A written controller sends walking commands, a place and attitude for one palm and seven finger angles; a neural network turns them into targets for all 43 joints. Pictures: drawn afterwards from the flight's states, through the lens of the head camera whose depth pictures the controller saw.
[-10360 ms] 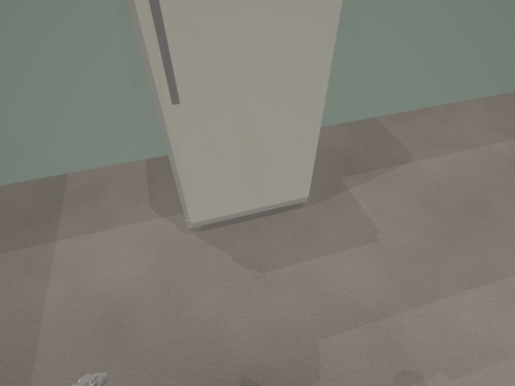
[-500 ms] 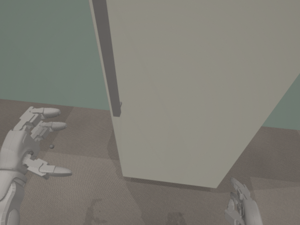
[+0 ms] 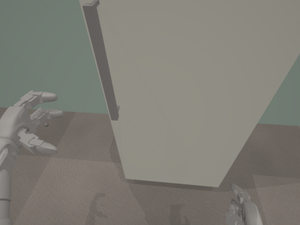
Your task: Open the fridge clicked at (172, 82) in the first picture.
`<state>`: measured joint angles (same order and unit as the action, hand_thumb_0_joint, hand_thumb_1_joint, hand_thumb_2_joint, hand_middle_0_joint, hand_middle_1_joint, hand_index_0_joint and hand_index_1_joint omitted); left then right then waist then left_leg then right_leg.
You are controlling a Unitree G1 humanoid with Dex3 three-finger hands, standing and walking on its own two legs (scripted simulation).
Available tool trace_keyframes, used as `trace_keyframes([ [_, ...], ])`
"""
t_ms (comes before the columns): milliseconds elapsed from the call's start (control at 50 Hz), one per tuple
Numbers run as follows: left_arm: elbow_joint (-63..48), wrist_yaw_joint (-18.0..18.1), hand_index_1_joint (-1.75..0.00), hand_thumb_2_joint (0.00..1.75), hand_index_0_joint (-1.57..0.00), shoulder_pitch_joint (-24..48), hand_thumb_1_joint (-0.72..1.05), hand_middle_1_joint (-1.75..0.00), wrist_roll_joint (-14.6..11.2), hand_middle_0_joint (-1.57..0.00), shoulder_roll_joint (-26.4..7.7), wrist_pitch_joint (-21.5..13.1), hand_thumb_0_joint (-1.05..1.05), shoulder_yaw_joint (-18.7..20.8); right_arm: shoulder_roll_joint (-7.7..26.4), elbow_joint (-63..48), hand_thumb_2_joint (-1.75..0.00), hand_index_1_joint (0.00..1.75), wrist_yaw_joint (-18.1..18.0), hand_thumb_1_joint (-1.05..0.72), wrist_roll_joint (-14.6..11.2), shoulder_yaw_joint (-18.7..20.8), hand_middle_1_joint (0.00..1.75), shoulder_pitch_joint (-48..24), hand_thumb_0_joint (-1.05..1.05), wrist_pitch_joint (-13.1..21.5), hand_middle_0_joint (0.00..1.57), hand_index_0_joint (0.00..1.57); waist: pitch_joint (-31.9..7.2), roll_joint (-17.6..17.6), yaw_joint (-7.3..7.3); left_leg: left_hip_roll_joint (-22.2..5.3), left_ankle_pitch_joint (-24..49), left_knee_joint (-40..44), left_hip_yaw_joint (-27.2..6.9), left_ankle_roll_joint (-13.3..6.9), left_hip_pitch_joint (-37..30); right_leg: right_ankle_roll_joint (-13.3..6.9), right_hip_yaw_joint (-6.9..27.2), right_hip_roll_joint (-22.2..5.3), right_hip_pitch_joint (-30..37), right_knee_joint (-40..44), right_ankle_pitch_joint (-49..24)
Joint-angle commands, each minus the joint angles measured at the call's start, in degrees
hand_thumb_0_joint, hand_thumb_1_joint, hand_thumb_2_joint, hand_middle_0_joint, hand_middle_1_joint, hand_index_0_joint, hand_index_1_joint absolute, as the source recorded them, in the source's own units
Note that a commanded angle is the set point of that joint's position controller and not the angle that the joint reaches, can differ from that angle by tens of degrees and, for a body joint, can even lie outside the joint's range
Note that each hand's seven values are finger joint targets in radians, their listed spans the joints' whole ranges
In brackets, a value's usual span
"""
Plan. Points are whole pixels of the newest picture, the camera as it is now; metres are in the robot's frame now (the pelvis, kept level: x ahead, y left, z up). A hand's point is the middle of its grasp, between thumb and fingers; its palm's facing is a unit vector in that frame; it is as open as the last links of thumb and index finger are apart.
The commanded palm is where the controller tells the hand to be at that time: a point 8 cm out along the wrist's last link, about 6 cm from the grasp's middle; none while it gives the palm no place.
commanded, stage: raise the hand to about handle height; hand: left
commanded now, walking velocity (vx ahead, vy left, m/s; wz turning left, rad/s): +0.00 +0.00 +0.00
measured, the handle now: (107, 71) +0.51 +0.19 +0.17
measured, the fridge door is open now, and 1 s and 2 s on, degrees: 0 0 0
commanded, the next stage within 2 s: move the hooked fingers beside the handle in 0.34 s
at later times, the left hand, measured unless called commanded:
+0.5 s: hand (48, 127) +0.27 +0.27 +0.16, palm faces +0.11 -0.99 -0.05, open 14.0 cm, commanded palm +0.24 +0.31 +0.17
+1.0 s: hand (64, 109) +0.34 +0.26 +0.16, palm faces +0.06 -1.00 -0.04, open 14.0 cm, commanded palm +0.31 +0.30 +0.16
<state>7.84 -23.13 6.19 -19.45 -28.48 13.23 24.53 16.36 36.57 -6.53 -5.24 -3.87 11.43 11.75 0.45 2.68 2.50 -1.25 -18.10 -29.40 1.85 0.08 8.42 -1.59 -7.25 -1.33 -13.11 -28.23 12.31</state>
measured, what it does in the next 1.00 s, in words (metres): stands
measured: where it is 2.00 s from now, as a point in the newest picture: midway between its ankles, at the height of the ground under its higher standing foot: outside the picture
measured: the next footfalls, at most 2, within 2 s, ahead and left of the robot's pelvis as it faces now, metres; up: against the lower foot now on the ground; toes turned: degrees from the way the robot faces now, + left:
none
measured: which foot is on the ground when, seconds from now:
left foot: down 0.00-1.00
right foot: down 0.00-1.00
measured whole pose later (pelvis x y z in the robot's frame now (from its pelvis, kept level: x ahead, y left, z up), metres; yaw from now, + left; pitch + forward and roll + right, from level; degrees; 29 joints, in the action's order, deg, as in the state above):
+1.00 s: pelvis +0.01 +0.01 +0.00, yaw -1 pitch -1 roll -1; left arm 13.2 -18.7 13.9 -16.2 -25.3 10.8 21.7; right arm 15.6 37.0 -7.0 -4.9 -2.9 13.1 10.9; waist -0.1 1.7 1.2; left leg -1.2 -18.9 -29.3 2.8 -0.4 9.3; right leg -1.1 -6.1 -1.2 -14.4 -28.3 12.7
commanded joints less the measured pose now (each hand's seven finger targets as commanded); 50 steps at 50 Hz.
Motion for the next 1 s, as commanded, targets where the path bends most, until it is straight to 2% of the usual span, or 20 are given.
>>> trace_keyframes([
  [0, -18.57, 1.61, -1.2, 0.3, -0.3, 15.04, -0.5, -1.2, -1.46, -0.3, -14.69, -5.66, 0.0, 8.02, 6.7, -11.11, -0.9, 0.3, -0.38, -0.9, 0.49, 3.3, 0.3, -8.2, 0.0, 3.49, 0.2, 0.2, -14.85, -0.12, 1.23, 1.08, 15.1, 4.28, -2.79, -0.8, 1.96, 0.51, 5.0, 0.0, 10.72, 2.59, -9.9],
  [20, -20.98, 2.68, -1.2, 0.3, -0.3, 15.62, -0.5, -1.2, -1.45, -0.3, -17.08, -7.31, 0.0, 9.93, 6.71, -10.75, -0.9, 0.3, -0.44, -0.9, 0.84, 3.21, 0.3, -8.27, 0.0, 3.72, 0.2, 0.2, -15.28, 0.6, 1.53, 0.89, 15.67, 3.67, -2.49, -0.75, 1.84, 0.37, 5.7, -0.18, 11.4, 2.45, -10.5],
  [80, -20.87, 4.43, -1.2, 0.3, -0.3, 14.41, -0.5, -1.2, -0.93, -0.3, -14.24, -10.26, 0.0, 9.03, 6.25, -9.7, -0.9, 0.3, -0.66, -0.9, 0.97, 3.17, 0.3, -7.17, 0.0, 4.37, 0.2, 0.2, -13.09, 2.31, 1.01, 0.95, 14.9, 4.97, -2.23, -0.54, 1.98, 0.41, 4.68, 0.49, 10.52, 2.74, -10.03],
  [120, -17.99, 4.95, -1.2, 0.3, -0.3, 13.72, -0.5, -1.2, -0.17, -0.3, -14.99, -9.74, 0.0, 9.37, 6.76, -8.6, -0.9, 0.3, -0.91, -0.9, 0.94, 3.42, 0.3, -7.0, 0.0, 4.27, 0.2, 0.2, -10.01, 2.63, 0.87, 0.85, 12.97, 4.65, -1.7, -0.66, 3.37, 0.32, 5.58, 0.05, 9.4, 3.45, -7.95],
  [140, -17.16, 4.83, -1.2, 0.3, -0.3, 14.29, -0.5, -1.2, 0.43, -0.3, -13.3, -8.91, 0.0, 7.42, 6.43, -8.67, -0.9, 0.3, -0.88, -0.9, 0.68, 3.14, 0.3, -7.36, 0.0, 4.18, 0.2, 0.2, -8.55, 4.3, 0.64, 0.93, 11.54, 5.51, -1.73, -0.52, 3.9, 0.36, 5.31, -0.05, 8.67, 3.91, -6.42],
  [220, -12.71, 3.65, -1.2, 0.3, -0.3, 13.57, -0.5, -1.2, 0.87, -0.3, -11.19, -4.58, 0.0, 3.77, 6.94, -8.74, -0.9, 0.3, -1.21, -0.9, -0.03, 3.15, 0.3, -7.86, 0.0, 3.55, 0.2, 0.2, -3.65, 2.47, -0.16, 0.8, 6.71, 5.05, -1.76, -0.52, 5.7, 0.47, 7.17, -0.64, 6.03, 5.97, 0.59],
  [260, -12.53, 3.03, -1.2, 0.3, -0.3, 14.14, -0.5, -1.2, 0.62, -0.3, -11.19, -3.27, 0.0, 3.42, 6.74, -9.42, -0.9, 0.3, -1.27, -0.9, -0.17, 2.94, 0.3, -8.17, 0.0, 3.33, 0.2, 0.2, -4.51, 0.48, -0.28, 0.94, 5.9, 4.74, -2.05, -0.71, 5.82, 0.85, 7.79, -0.81, 5.96, 6.48, 2.91],
  [340, -17.42, 2.78, -1.2, 0.3, -0.3, 16.69, -0.5, -1.2, -0.61, -0.3, -14.09, -5.55, 0.0, 6.8, 6.56, -9.94, -0.9, 0.3, -1.34, -0.9, 0.33, 3.15, 0.3, -8.91, 0.0, 3.61, 0.2, 0.2, -11.68, -1.26, 0.21, 0.83, 8.89, 3.58, -2.34, -0.87, 3.87, 0.91, 8.49, -1.18, 9.3, 5.38, 0.55],
  [400, -16.29, 3.06, -1.2, 0.3, -0.3, 14.94, -0.5, -1.2, -1.33, -0.3, -13.57, -7.43, 0.0, 7.84, 6.24, -9.51, -0.9, 0.3, -1.28, -0.9, 0.39, 3.05, 0.3, -8.15, 0.0, 3.89, 0.2, 0.2, -10.89, -2.32, 0.26, 0.93, 9.37, 3.57, -2.15, -0.84, 4.25, 1.09, 7.69, -0.6, 9.0, 4.8, -1.41],
  [420, -16.41, 3.35, -1.2, 0.3, -0.3, 14.55, -0.5, -1.2, -1.34, -0.3, -15.07, -7.95, 0.0, 9.11, 6.64, -9.08, -0.9, 0.3, -1.25, -0.9, 0.65, 3.25, 0.3, -8.21, 0.0, 4.05, 0.2, 0.2, -11.06, -0.77, 0.55, 0.81, 9.98, 2.95, -1.98, -0.75, 4.45, 0.81, 8.49, -1.02, 9.45, 4.57, -2.26],
  [480, -13.65, 3.73, -1.2, 0.3, -0.3, 16.54, -0.5, -1.2, -0.11, -0.3, -10.92, -7.05, 0.0, 4.43, 6.15, -8.71, -0.9, 0.3, -1.3, -0.9, 0.26, 2.86, 0.3, -7.85, 0.0, 4.02, 0.2, 0.2, -7.2, 2.58, -0.4, 0.95, 8.23, 4.13, -2.09, -0.47, 4.95, 0.73, 7.27, -0.51, 6.61, 4.75, -1.54],
  [520, -12.17, 3.91, -1.2, 0.3, -0.3, 18.12, -0.5, -1.2, 0.59, -0.3, -11.04, -5.98, 0.0, 3.2, 6.77, -8.19, -0.9, 0.3, -1.46, -0.9, 0.15, 3.01, 0.3, -7.59, 0.0, 3.81, 0.2, 0.2, -6.0, 2.43, -0.84, 0.72, 7.86, 4.01, -2.1, -0.48, 5.03, 0.51, 7.15, -0.55, 5.71, 4.84, -1.23],
  [580, -10.01, 3.83, -1.2, 0.3, -0.3, 20.34, -0.5, -1.2, 1.36, -0.3, -11.29, -4.73, 0.0, 2.43, 6.86, -8.35, -0.9, 0.3, -1.72, -0.9, 0.01, 2.94, 0.3, -7.27, 0.0, 3.51, 0.2, 0.2, -6.48, -0.05, -1.16, 0.86, 7.15, 4.59, -2.57, -0.7, 5.25, 0.86, 6.11, -0.18, 5.31, 4.9, -0.07],
  [680, -9.13, 4.08, -1.2, 0.3, -0.3, 26.96, -0.5, -1.2, 1.38, -0.3, -12.26, -6.69, 0.0, 2.77, 6.77, -7.89, -0.9, 0.3, -2.0, -0.9, 0.37, 2.94, 0.3, -6.81, 0.0, 3.55, 0.2, 0.2, -10.37, -0.24, -1.38, 0.97, 9.42, 4.35, -2.94, -0.76, 3.83, 0.6, 5.67, 0.0, 6.39, 3.81, -3.42],
  [740, -8.34, 4.58, -1.2, 0.3, -0.3, 29.7, -0.5, -1.2, 1.99, -0.3, -13.41, -7.95, 0.0, 3.22, 6.93, -7.53, -0.9, 0.3, -1.96, -0.9, 0.59, 3.16, 0.3, -6.18, 0.0, 3.46, 0.2, 0.2, -13.24, 1.61, -1.19, 0.93, 11.81, 4.49, -2.86, -0.64, 2.93, 0.36, 5.04, 0.03, 7.6, 2.9, -6.64],
  [760, -7.92, 4.46, -1.2, 0.3, -0.3, 29.51, -0.5, -1.2, 2.08, -0.3, -11.22, -8.08, 0.0, 1.38, 6.47, -7.76, -0.9, 0.3, -1.81, -0.9, 0.57, 2.98, 0.3, -6.17, 0.0, 3.61, 0.2, 0.2, -13.18, 1.93, -1.3, 0.98, 12.7, 4.56, -2.9, -0.6, 2.46, 0.26, 4.98, 0.15, 7.54, 2.69, -8.01],
  [820, -3.96, 4.45, -1.2, 0.3, -0.3, 25.17, -0.5, -1.2, 2.38, -0.3, -14.43, -7.02, 0.0, 4.58, 7.47, -7.28, -0.9, 0.3, -1.53, -0.9, 0.73, 3.55, 0.3, -5.2, 0.0, 2.85, 0.2, 0.2, -13.98, 1.33, -0.3, 0.84, 15.2, 3.85, -2.25, -0.56, 3.62, -0.07, 5.14, -0.09, 9.18, 1.74, -11.58],
  [880, -5.48, 4.04, -1.2, 0.3, -0.3, 22.96, -0.5, -1.2, 2.36, -0.3, -10.95, -5.99, 0.0, 2.35, 6.77, -8.78, -0.9, 0.3, -0.98, -0.9, 0.34, 3.59, 0.3, -5.26, 0.0, 2.51, 0.2, 0.2, -14.25, 1.5, 0.11, 0.68, 19.04, 4.34, -2.3, -0.24, 3.31, 0.04, 3.95, 0.26, 9.62, 0.97, -15.53],
  [940, -7.94, 4.67, -1.2, 0.3, -0.3, 26.48, -0.5, -1.2, 2.33, -0.3, -10.87, -6.0, 0.0, 1.8, 6.93, -8.74, -0.9, 0.3, -0.83, -0.9, 0.38, 3.83, 0.3, -4.94, 0.0, 2.22, 0.2, 0.2, -14.59, 1.41, -0.46, 0.42, 19.96, 4.25, -2.51, -0.19, 2.25, 0.13, 3.9, 0.44, 8.65, 1.19, -15.74],
  [980, -7.83, 5.26, -1.2, 0.3, -0.3, 27.28, -0.5, -1.2, 2.29, -0.3, -8.3, -6.11, 0.0, -0.31, 6.76, -8.57, -0.9, 0.3, -0.89, -0.9, 0.22, 3.85, 0.3, -4.68, 0.0, 2.01, 0.2, 0.2, -12.89, 0.89, -1.19, 0.36, 19.06, 4.43, -2.62, -0.06, 1.9, 0.25, 3.56, 0.84, 6.96, 1.55, -14.36],
])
